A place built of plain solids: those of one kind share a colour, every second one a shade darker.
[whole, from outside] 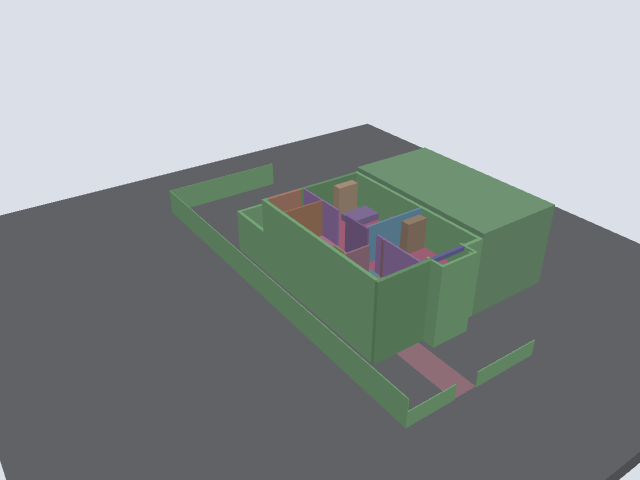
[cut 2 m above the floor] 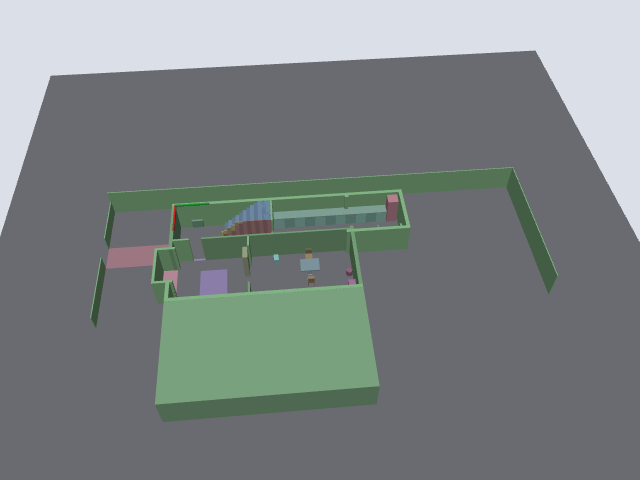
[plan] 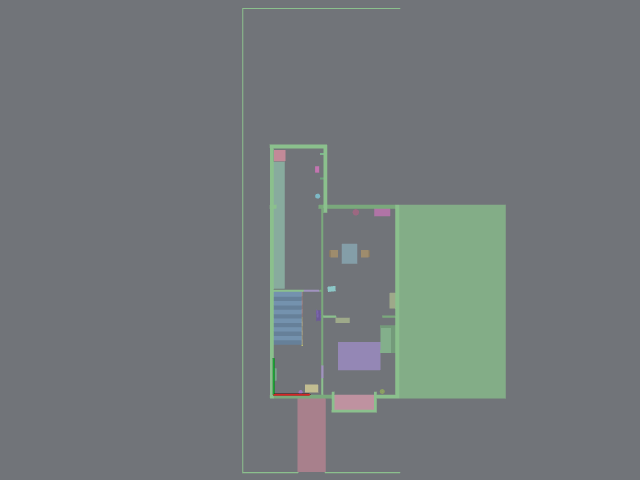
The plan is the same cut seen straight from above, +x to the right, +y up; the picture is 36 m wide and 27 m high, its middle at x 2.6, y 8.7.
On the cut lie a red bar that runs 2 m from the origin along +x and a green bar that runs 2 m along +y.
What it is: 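A semi-detached two-storey house, 6.8 m wide inside and 10.5 m deep with a one-storey outshot of 3.4 m behind the kitchen; a hall 2.67 m wide with a straight stair of 13 risers of 210 mm on goings of 245 mm; a through lounge; a bay window at the front; upstairs three bedrooms and a bathroom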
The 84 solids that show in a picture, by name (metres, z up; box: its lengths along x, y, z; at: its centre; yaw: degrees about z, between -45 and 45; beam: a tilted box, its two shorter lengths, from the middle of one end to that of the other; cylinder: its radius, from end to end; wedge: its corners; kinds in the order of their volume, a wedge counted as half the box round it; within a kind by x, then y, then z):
{
 "neighbour_house_1": {"box": [6.0, 10.9, 5.46], "at": [10.06, 5.23, 2.68]},
 "wall_1": {"box": [0.06, 26.17, 1.85], "at": [-1.74, 8.67, 0.88]},
 "wall_2": {"box": [3.16, 0.06, 1.05], "at": [-0.19, -4.39, 0.47]},
 "wall_3": {"box": [0.22, 10.9, 5.16], "at": [-0.11, 5.23, 2.53]},
 "wall_4": {"box": [0.22, 3.83, 2.95], "at": [-0.11, 12.15, 1.42]},
 "wall_5": {"box": [0.37, 0.22, 5.16], "at": [-0.04, 10.57, 2.53]},
 "wall_6": {"box": [1.68, 0.12, 2.65], "at": [0.84, 5.85, 1.27]},
 "wall_7": {"box": [3.23, 0.22, 2.95], "at": [1.39, 13.96, 1.42]},
 "wall_8": {"box": [3.63, 0.22, 5.16], "at": [1.6, -0.11, 2.53]},
 "wall_9": {"box": [8.88, 0.06, 1.85], "at": [2.67, 21.73, 0.88]},
 "wall_10": {"box": [0.12, 0.93, 2.65], "at": [2.73, 0.46, 1.27]},
 "wall_11": {"box": [0.12, 8.81, 2.65], "at": [2.73, 6.05, 1.27]},
 "wall_12": {"box": [0.22, 3.83, 2.95], "at": [2.9, 12.15, 1.42]},
 "wall_13": {"box": [0.73, 0.12, 2.65], "at": [3.15, 4.39, 1.27]},
 "wall_14": {"box": [0.16, 1.17, 5.16], "at": [3.33, -0.42, 2.53]},
 "wall_15": {"box": [2.55, 0.16, 5.16], "at": [4.53, -0.93, 2.53]},
 "wall_16": {"box": [4.54, 0.22, 5.16], "at": [4.79, 10.57, 2.53]},
 "wall_17": {"box": [4.26, 0.06, 1.05], "at": [4.99, -4.39, 0.47]},
 "wall_18": {"box": [0.16, 1.17, 5.16], "at": [5.72, -0.42, 2.53]},
 "wall_19": {"box": [1.42, 0.22, 5.16], "at": [6.35, -0.11, 2.53]},
 "wall_20": {"box": [0.22, 10.9, 5.16], "at": [6.94, 5.23, 2.53]},
 "tread_1": {"box": [1.58, 2.98, 0.23], "at": [0.79, 4.3, 0.1]},
 "tread_2": {"box": [1.58, 2.73, 0.44], "at": [0.79, 4.42, 0.2]},
 "tread_3": {"box": [1.58, 2.49, 0.65], "at": [0.79, 4.54, 0.31]},
 "tread_4": {"box": [1.58, 2.24, 0.86], "at": [0.79, 4.67, 0.41]},
 "tread_5": {"box": [1.58, 2.0, 1.07], "at": [0.79, 4.79, 0.52]},
 "tread_6": {"box": [1.58, 1.75, 1.28], "at": [0.79, 4.91, 0.62]},
 "tread_7": {"box": [1.58, 1.51, 1.49], "at": [0.79, 5.03, 0.73]},
 "tread_8": {"box": [1.58, 1.26, 1.7], "at": [0.79, 5.16, 0.83]},
 "tread_9": {"box": [1.58, 1.02, 1.91], "at": [0.79, 5.28, 0.94]},
 "tread_10": {"box": [1.58, 0.77, 2.12], "at": [0.79, 5.4, 1.04]},
 "tread_11": {"box": [1.58, 0.52, 2.33], "at": [0.79, 5.53, 1.15]},
 "tread_12": {"box": [1.58, 0.28, 2.55], "at": [0.79, 5.65, 1.25]},
 "upper_floor_rooms_1": {"box": [4.17, 10.47, 0.14], "at": [4.75, 5.23, 2.67]},
 "ground_1": {"box": [1.59, 4.13, 0.5], "at": [2.12, -2.29, -0.25]},
 "ground_2": {"box": [2.23, 0.85, 0.5], "at": [4.53, -0.43, -0.25]},
 "kitchen_unit_1": {"box": [0.6, 0.65, 0.91], "at": [0.3, 6.28, 0.41]},
 "kitchen_unit_2": {"box": [0.6, 0.65, 0.91], "at": [0.3, 6.93, 0.41]},
 "kitchen_unit_3": {"box": [0.6, 0.65, 0.91], "at": [0.3, 7.58, 0.41]},
 "kitchen_unit_4": {"box": [0.6, 0.65, 0.91], "at": [0.3, 8.23, 0.41]},
 "kitchen_unit_5": {"box": [0.6, 0.65, 0.91], "at": [0.3, 8.88, 0.41]},
 "kitchen_unit_6": {"box": [0.6, 0.65, 0.91], "at": [0.3, 9.53, 0.41]},
 "kitchen_unit_7": {"box": [0.6, 0.65, 0.91], "at": [0.3, 10.18, 0.41]},
 "kitchen_unit_8": {"box": [0.6, 0.65, 0.91], "at": [0.3, 10.82, 0.41]},
 "kitchen_unit_9": {"box": [0.6, 0.65, 0.91], "at": [0.3, 11.47, 0.41]},
 "kitchen_unit_10": {"box": [0.6, 0.65, 0.91], "at": [0.3, 12.12, 0.41]},
 "kitchen_unit_11": {"box": [0.6, 0.65, 0.91], "at": [0.3, 12.77, 0.41]},
 "wardrobe_bed_1": {"box": [1.49, 0.6, 2.05], "at": [5.72, 10.16, 3.71]},
 "wardrobe_bed_2": {"box": [1.42, 0.6, 2.05], "at": [6.04, 4.03, 3.71]},
 "landing_wall_1": {"box": [0.12, 3.4, 2.52], "at": [2.73, 1.7, 3.86]},
 "landing_wall_2": {"box": [0.12, 2.01, 2.52], "at": [2.73, 5.18, 3.86]},
 "landing_wall_3": {"box": [0.12, 3.55, 2.52], "at": [2.73, 8.68, 3.86]},
 "upper_floor_back_1": {"box": [2.68, 4.71, 0.14], "at": [1.33, 8.11, 2.67]},
 "bed_1": {"box": [2.0, 1.34, 0.5], "at": [5.83, 8.74, 2.94]},
 "back_wall_over_outshot_1": {"box": [2.37, 0.22, 2.52], "at": [1.33, 10.57, 3.86]},
 "bedrooms_wall_1": {"box": [4.05, 0.12, 2.52], "at": [4.81, 4.39, 3.86]},
 "shelf_1": {"box": [0.8, 0.3, 1.9], "at": [3.87, 4.18, 0.9]},
 "shelf_2": {"box": [0.32, 0.9, 1.53], "at": [6.67, 5.29, 0.71]},
 "bath_wall_1": {"box": [2.67, 0.12, 2.52], "at": [1.33, 8.5, 3.86]},
 "fridge_freezer_1": {"box": [0.65, 0.65, 1.85], "at": [0.33, 13.45, 0.88]},
 "sofa_1": {"box": [0.65, 1.24, 0.37], "at": [6.33, 3.13, 0.24]},
 "sofa_2": {"box": [0.24, 1.56, 0.83], "at": [6.71, 3.13, 0.36]},
 "box_wall_1": {"box": [1.68, 0.12, 2.52], "at": [0.84, 2.78, 3.86]},
 "box_wall_2": {"box": [0.1, 0.12, 2.52], "at": [2.62, 2.78, 3.86]},
 "upper_floor_landing_1": {"box": [1.09, 2.97, 0.14], "at": [2.12, 4.31, 2.67]},
 "dresser_1": {"box": [0.9, 0.42, 0.92], "at": [6.11, 10.25, 0.41]},
 "laid_rug_front_room_1": {"box": [2.4, 1.6, 0.06], "at": [4.81, 2.17, -0.02]},
 "stair_guard_1": {"box": [0.04, 0.25, 1.87], "at": [1.6, 3.95, 0.88]},
 "stair_guard_2": {"box": [0.04, 0.25, 2.08], "at": [1.6, 4.19, 0.99]},
 "stair_guard_3": {"box": [0.04, 0.25, 2.29], "at": [1.6, 4.44, 1.09]},
 "stair_guard_4": {"box": [0.04, 0.25, 2.5], "at": [1.6, 4.68, 1.2]},
 "stair_guard_5": {"box": [0.04, 0.25, 2.71], "at": [1.6, 4.93, 1.3]},
 "stair_guard_6": {"box": [0.04, 0.25, 2.92], "at": [1.6, 5.17, 1.41]},
 "stair_guard_7": {"box": [0.04, 0.25, 3.13], "at": [1.6, 5.42, 1.51]},
 "stair_guard_8": {"box": [0.04, 0.25, 3.34], "at": [1.6, 5.67, 1.62]},
 "worktop_1": {"box": [0.62, 7.14, 0.04], "at": [0.31, 9.53, 0.88]},
 "front_wall_over_bay_1": {"box": [2.23, 0.22, 0.25], "at": [4.53, -0.11, 4.99]},
 "meeting_table_1": {"box": [0.88, 1.12, 0.07], "at": [4.26, 7.93, 0.7]},
 "radiator_1": {"box": [0.14, 0.7, 0.6], "at": [0.1, 1.13, 0.42]},
 "clutter_clutter_back_1": {"box": [0.44, 0.3, 0.44], "at": [3.25, 5.95, 0.17], "yaw": 6.0},
 "plant_pot_1": {"cylinder": 0.18, "from": [4.61, 10.26, 0.0], "to": [4.61, 10.26, 0.38]},
 "laid_doormat_1": {"box": [0.75, 0.45, 0.06], "at": [2.12, 0.35, -0.02]},
 "side_chair_1": {"box": [0.42, 0.42, 0.04], "at": [3.4, 7.93, 0.43]},
 "side_chair_2": {"box": [0.42, 0.42, 0.04], "at": [5.12, 7.93, 0.43]}
}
